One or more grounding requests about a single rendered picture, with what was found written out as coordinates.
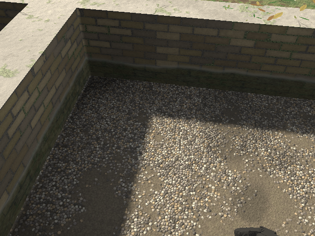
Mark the robot right hand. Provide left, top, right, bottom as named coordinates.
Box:
left=234, top=226, right=279, bottom=236

